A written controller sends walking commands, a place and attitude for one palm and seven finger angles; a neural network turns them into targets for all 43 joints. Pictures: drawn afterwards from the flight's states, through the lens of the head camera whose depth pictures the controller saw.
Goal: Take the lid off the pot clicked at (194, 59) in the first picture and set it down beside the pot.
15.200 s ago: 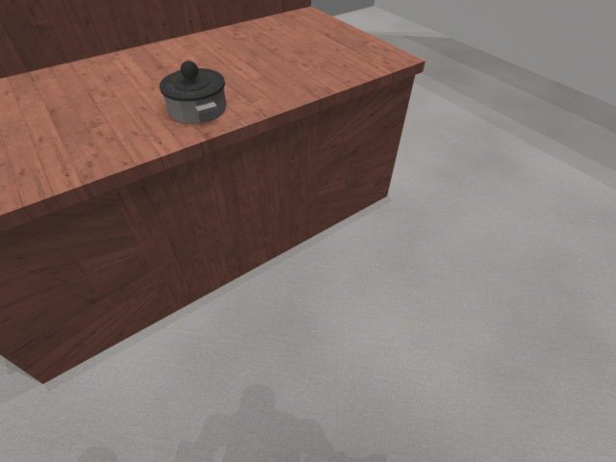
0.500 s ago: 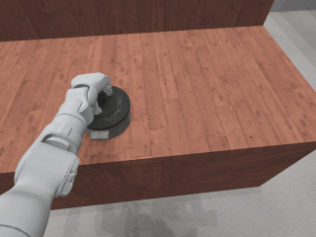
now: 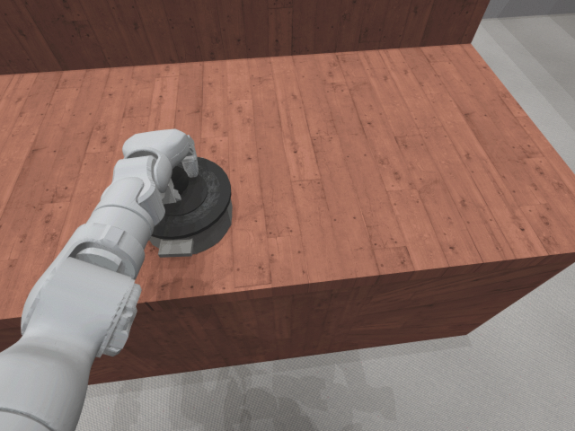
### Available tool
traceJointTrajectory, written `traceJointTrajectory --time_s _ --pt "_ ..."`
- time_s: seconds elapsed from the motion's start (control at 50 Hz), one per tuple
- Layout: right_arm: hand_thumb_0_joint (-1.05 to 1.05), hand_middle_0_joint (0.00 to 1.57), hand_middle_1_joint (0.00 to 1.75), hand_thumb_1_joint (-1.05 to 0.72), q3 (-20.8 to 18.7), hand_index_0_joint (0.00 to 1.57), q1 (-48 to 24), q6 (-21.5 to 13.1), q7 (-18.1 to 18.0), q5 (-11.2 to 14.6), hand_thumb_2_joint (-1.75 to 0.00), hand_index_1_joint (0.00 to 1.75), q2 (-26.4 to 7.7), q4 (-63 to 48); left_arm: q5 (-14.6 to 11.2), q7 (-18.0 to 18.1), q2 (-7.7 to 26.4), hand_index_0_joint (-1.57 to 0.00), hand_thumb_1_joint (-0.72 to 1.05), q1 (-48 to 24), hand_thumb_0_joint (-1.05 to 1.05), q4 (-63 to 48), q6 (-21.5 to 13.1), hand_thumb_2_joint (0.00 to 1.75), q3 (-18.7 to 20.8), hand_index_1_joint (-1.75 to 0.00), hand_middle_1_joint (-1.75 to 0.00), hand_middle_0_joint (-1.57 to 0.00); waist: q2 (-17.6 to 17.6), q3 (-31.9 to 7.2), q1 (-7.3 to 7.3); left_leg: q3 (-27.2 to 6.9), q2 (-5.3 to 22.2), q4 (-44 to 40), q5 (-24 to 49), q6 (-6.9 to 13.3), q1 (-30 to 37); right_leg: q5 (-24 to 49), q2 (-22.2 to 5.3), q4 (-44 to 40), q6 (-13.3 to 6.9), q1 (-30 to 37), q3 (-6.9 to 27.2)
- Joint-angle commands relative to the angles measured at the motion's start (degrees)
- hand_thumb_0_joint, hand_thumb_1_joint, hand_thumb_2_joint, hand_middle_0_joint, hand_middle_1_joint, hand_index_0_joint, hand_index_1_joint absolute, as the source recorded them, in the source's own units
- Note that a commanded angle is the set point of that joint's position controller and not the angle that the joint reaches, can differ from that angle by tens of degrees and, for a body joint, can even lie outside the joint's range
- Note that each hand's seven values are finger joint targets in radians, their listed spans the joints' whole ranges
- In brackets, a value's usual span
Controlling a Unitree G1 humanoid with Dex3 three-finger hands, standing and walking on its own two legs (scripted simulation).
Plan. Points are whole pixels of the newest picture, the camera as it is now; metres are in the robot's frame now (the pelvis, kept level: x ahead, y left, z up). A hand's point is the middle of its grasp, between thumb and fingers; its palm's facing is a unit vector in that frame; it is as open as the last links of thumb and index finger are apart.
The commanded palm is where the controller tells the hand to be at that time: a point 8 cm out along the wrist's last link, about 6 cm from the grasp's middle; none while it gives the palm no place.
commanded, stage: close the fingers and squeeze the knob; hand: left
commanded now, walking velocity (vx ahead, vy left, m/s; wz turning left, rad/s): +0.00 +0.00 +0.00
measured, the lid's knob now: (173, 180) +0.51 +0.15 +0.03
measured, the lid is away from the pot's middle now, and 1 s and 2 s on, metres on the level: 0.00 0.00 0.02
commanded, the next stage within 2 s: lift the lid straight up in 0.74 s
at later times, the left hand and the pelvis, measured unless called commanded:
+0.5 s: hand (168, 181) +0.48 +0.15 +0.05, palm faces -0.40 -0.05 -0.92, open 7.4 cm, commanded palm +0.49 +0.14 +0.11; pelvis +0.00 +0.00 +0.00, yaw +0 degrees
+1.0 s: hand (168, 183) +0.48 +0.14 +0.06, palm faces -0.38 -0.05 -0.92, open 7.4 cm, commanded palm +0.49 +0.14 +0.12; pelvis +0.00 +0.00 +0.00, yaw +0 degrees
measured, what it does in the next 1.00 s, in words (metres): stands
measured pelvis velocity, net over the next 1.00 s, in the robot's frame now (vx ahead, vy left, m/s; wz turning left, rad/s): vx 0.00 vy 0.00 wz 0.00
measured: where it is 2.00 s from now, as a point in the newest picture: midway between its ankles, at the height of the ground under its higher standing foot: outside the picture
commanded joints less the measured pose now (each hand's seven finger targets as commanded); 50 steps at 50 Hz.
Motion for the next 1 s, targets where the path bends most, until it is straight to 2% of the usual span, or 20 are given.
traceJointTrajectory --time_s 0.0,0.1,0.26,0.32,0.36,0.48,0.54,0.62,0.64,0.7,0.72,0.78,0.8,0.82,0.88,0.9,0.92,0.94,0.96,0.98 --pt "0.00 0.20 0.30 -0.90 -2.27 0.20 4.17 -1.04 -0.56 -0.51 -0.90 0.30 -9.19 -3.67 0.64 2.04 14.33 -0.80 0.52 -28.05 0.00 -8.25 0.29 0.60 4.40 -1.06 -1.06 -0.80 -2.90 -21.93 -0.75 -1.31 -2.29 0.36 18.05 3.28 21.05 24.42 2.90 -3.21 -2.17 0.13 -2.48" --pt "0.00 0.20 0.30 -0.90 -2.28 0.20 4.27 -1.09 -0.60 -0.47 -0.90 0.30 -8.98 -3.91 0.88 1.52 12.53 -0.86 0.62 -27.55 0.00 -7.92 0.16 0.47 2.95 -1.04 -1.04 -0.86 -2.59 -22.70 -0.76 -1.24 -2.32 0.72 19.84 3.15 21.75 25.75 3.04 -2.86 -2.24 -0.03 -2.67" --pt "0.00 0.20 0.30 -0.90 -2.30 0.20 4.54 -1.13 -0.55 -0.48 -0.90 0.30 -8.98 -3.96 1.42 1.86 13.12 -0.77 0.50 -28.08 0.00 -7.51 0.30 0.59 3.48 -1.03 -1.03 -0.79 -2.50 -22.92 -1.02 -1.54 -2.28 0.67 18.80 3.13 22.17 23.78 3.28 -2.82 -2.25 -1.40 -2.85" --pt "0.00 0.20 0.30 -0.90 -2.48 0.20 4.51 -1.03 -0.42 -0.52 -0.90 0.30 -8.83 -3.81 1.19 1.72 10.26 -0.78 0.52 -29.52 0.00 -8.94 0.04 0.61 1.36 -1.03 -1.04 -0.80 -2.15 -23.24 -1.59 -1.81 -2.11 0.82 20.15 3.09 23.52 24.12 3.38 -2.75 -2.20 -2.41 -3.07" --pt "0.00 0.20 0.30 -0.90 -2.22 0.20 4.69 -1.00 -0.44 -0.45 -0.90 0.30 -9.31 -3.39 1.17 2.02 13.24 -0.78 0.54 -28.84 0.00 -5.96 0.75 0.61 3.46 -1.03 -1.04 -0.81 -3.48 -20.52 -1.53 -1.53 -2.10 0.52 17.26 3.18 20.71 22.57 3.32 -3.00 -2.11 -2.41 -2.97" --pt "0.00 0.20 0.30 -0.90 -2.60 0.20 4.66 -1.44 -0.53 -0.58 -0.90 0.30 -8.75 -3.68 0.96 1.65 9.92 -0.81 0.59 -30.74 0.00 -9.59 -0.01 0.65 1.75 -1.05 -1.05 -0.83 -1.51 -24.89 -1.56 -2.08 -2.00 1.13 21.40 3.25 24.66 24.37 3.40 -2.61 -2.38 -2.77 -2.94" --pt "0.00 0.20 0.30 -0.90 -2.44 0.20 4.88 -1.16 -0.43 -0.62 -0.90 0.30 -9.02 -3.39 0.48 1.63 11.58 -0.82 0.62 -28.81 0.00 -7.35 0.47 0.67 2.67 -1.06 -1.06 -0.85 -4.06 -23.06 -1.63 -1.50 -2.20 1.05 19.00 3.32 21.88 24.99 3.26 -2.87 -1.99 -0.90 -2.77" --pt "0.00 0.20 0.30 -0.90 -2.68 0.20 4.57 -1.22 -0.31 -0.69 -0.90 0.30 -8.74 -3.70 0.63 1.64 12.19 -0.84 0.66 -30.34 0.00 -11.97 -0.46 0.69 3.12 -1.07 -1.06 -0.87 -0.45 -25.96 -1.01 -1.77 -2.23 1.05 22.18 3.19 25.39 26.89 3.28 -2.69 -2.24 -0.49 -2.73" --pt "0.00 0.20 0.30 -0.90 -2.61 0.20 4.26 -1.05 -0.24 -0.51 -0.90 0.30 -8.52 -3.70 0.43 1.63 9.89 -0.84 0.67 -28.73 0.00 -9.88 -0.06 0.69 1.46 -1.07 -1.07 -0.87 -1.63 -23.73 -1.25 -1.77 -2.17 0.91 21.27 3.12 24.51 25.59 3.34 -2.94 -2.23 -1.27 -3.02" --pt "0.00 0.20 0.30 -0.90 -2.49 0.20 4.38 -0.98 -0.22 -0.50 -0.90 0.30 -8.92 -3.22 0.03 1.82 10.23 -0.86 0.71 -28.48 0.00 -8.33 0.23 0.71 1.83 -1.08 -1.08 -0.88 -2.65 -21.06 -1.37 -1.58 -2.04 0.63 19.54 3.24 22.49 24.69 3.29 -3.15 -2.21 -1.66 -3.06" --pt "0.00 0.20 0.30 -0.90 -2.53 0.20 4.52 -1.10 -0.21 -0.47 -0.90 0.30 -9.07 -3.23 0.25 2.11 11.82 -0.86 0.71 -30.29 0.00 -10.28 0.15 0.71 2.71 -1.08 -1.08 -0.89 -2.20 -22.56 -1.41 -1.71 -2.14 0.37 19.31 3.26 23.18 24.65 3.32 -3.14 -2.14 -1.34 -2.91" --pt "0.00 0.20 0.30 -0.90 -2.63 0.20 3.85 -1.35 -0.22 -0.45 -0.90 0.30 -8.61 -3.73 0.06 1.95 9.98 -0.87 0.73 -29.91 0.00 -11.53 -0.09 0.72 2.06 -1.09 -1.08 -0.89 -1.08 -24.25 -0.89 -1.79 -2.16 0.72 20.94 3.24 24.29 25.59 3.15 -2.93 -2.45 -0.83 -2.80" --pt "0.00 0.20 0.30 -0.90 -2.65 0.20 4.29 -1.25 -0.25 -0.61 -0.90 0.30 -8.87 -3.59 0.65 2.10 12.49 -0.87 0.74 -29.28 0.00 -11.60 -0.22 0.73 3.69 -1.09 -1.08 -0.89 -0.91 -25.44 -0.59 -1.94 -2.23 0.89 21.60 3.20 25.16 26.24 3.25 -2.76 -2.40 -0.47 -2.83" --pt "0.00 0.20 0.30 -0.90 -2.58 0.20 4.01 -1.11 -0.14 -0.62 -0.90 0.30 -8.54 -3.78 0.28 2.06 10.74 -0.87 0.74 -28.40 0.00 -10.99 0.09 0.73 2.29 -1.09 -1.09 -0.89 -0.44 -24.67 -0.72 -1.63 -2.21 0.76 21.41 3.10 24.95 25.99 3.16 -2.81 -2.31 -0.34 -2.90" --pt "0.00 0.20 0.30 -0.90 -2.73 0.20 3.44 -1.35 -0.34 -0.43 -0.90 0.30 -8.33 -4.32 -0.29 2.20 12.06 -0.87 0.75 -30.88 0.00 -15.51 -0.55 0.73 3.51 -1.09 -1.09 -0.89 -1.59 -27.17 -0.29 -1.87 -2.16 0.73 23.59 3.35 26.36 28.57 3.07 -3.08 -2.31 1.77 -2.55" --pt "0.00 0.20 0.30 -0.90 -2.66 0.20 3.52 -1.30 -0.39 -0.45 -0.90 0.30 -8.56 -4.17 0.15 2.34 13.51 -0.87 0.75 -30.18 0.00 -14.39 -0.29 0.73 4.30 -1.09 -1.09 -0.89 -1.43 -26.82 -0.24 -1.77 -2.38 0.53 22.75 3.38 26.23 28.44 3.21 -3.21 -2.19 1.80 -2.59" --pt "0.00 0.20 0.30 -0.90 -2.47 0.20 3.24 -1.27 -0.35 -0.28 -0.90 0.30 -8.33 -4.04 -0.39 2.27 10.62 -0.87 0.75 -30.45 0.00 -13.41 0.30 0.73 1.73 -1.09 -1.09 -0.89 -1.46 -24.51 -0.91 -1.68 -2.28 0.01 21.37 3.29 25.43 26.97 3.13 -3.46 -2.10 1.10 -2.90" --pt "0.00 0.20 0.30 -0.90 -2.59 0.20 3.33 -1.43 -0.41 -0.13 -0.90 0.30 -8.54 -3.76 -0.26 2.43 11.59 -0.87 0.75 -32.12 0.00 -14.35 0.44 0.73 2.32 -1.09 -1.09 -0.89 -2.14 -24.31 -1.13 -1.63 -2.22 -0.06 20.39 3.38 25.61 26.60 3.20 -3.77 -1.97 0.74 -2.82" --pt "0.00 0.20 0.30 -0.90 -2.46 0.20 3.24 -1.64 -0.46 -0.04 -0.90 0.30 -8.62 -3.90 -0.15 2.70 13.98 -0.87 0.75 -33.50 0.00 -16.10 0.38 0.73 3.87 -1.09 -1.09 -0.89 -1.00 -25.60 -0.53 -1.94 -2.25 -0.37 20.56 3.33 26.30 26.82 3.11 -3.66 -2.14 1.70 -2.64" --pt "0.00 0.20 0.30 -0.90 -2.35 0.20 2.51 -2.02 -0.62 -0.10 -0.90 0.30 -8.28 -4.55 -0.44 2.56 13.67 -0.87 0.75 -33.45 0.00 -17.63 -0.04 0.73 4.01 -1.09 -1.09 -0.89 0.77 -27.16 0.03 -1.90 -2.49 -0.16 22.46 3.39 27.17 28.21 2.97 -3.61 -2.37 2.41 -2.38"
